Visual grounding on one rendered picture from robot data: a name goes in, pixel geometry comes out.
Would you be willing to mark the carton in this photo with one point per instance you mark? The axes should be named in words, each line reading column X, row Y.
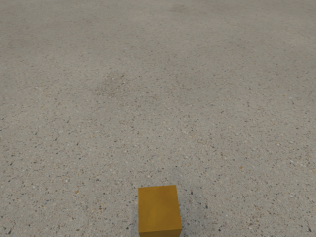
column 159, row 212

